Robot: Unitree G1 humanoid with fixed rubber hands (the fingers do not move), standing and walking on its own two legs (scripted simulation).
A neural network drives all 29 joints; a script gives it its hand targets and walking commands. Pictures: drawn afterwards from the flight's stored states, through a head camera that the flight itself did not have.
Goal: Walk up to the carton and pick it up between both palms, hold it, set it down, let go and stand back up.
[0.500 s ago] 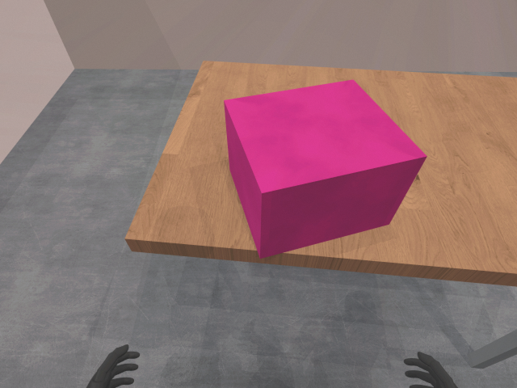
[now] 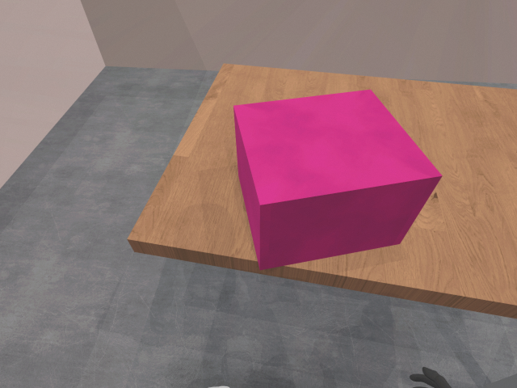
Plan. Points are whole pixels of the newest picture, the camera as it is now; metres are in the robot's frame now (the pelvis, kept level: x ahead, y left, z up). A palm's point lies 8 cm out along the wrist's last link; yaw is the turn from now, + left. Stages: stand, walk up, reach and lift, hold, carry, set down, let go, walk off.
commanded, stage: walk up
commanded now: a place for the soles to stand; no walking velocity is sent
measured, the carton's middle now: (317, 175) +0.47 -0.08 +0.06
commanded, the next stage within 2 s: reach and lift in 1.68 s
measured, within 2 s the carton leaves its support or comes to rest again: neither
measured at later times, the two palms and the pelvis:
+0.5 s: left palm (111, 384) +0.15 +0.25 -0.08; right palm out of the picture +0.13 -0.26 -0.08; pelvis +0.03 +0.00 +0.01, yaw -9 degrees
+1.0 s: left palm (126, 356) +0.19 +0.24 -0.08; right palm out of the picture +0.05 -0.27 -0.10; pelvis +0.02 +0.01 +0.00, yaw -16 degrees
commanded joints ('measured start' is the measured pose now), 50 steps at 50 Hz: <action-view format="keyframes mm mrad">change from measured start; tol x8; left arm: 1 -58 160 32 -106 -37 -16 -2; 7 66 117 45 -91 -17 -13 -3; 50 -35 153 85 -168 -27 -33 7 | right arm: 1 55 -108 -28 -82 -15 -39 -1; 3 45 -212 -46 -70 9 -28 -9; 7 -124 -150 -1 -87 27 -5 -10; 50 -90 -166 12 -20 10 9 2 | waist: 1 -82 -88 -94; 4 -56 92 -104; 9 -32 -32 -28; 16 -27 -38 -138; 45 -43 11 -63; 50 -33 -75 -56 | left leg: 1 304 37 -57 -221 316 53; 3 227 322 -389 -316 219 243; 7 -5 190 -156 -274 158 125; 9 97 75 -21 -162 224 37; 15 218 124 -18 -198 409 66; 45 217 243 52 -257 163 118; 50 209 157 99 -153 143 56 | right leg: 1 -198 -163 181 -151 468 -23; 3 -144 -26 121 60 -2 58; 4 -124 -15 140 48 -73 50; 8 -72 -116 302 -295 231 7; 13 -29 -96 266 -228 471 4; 44 -159 7 352 -94 282 -2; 50 -175 -30 485 -209 278 -31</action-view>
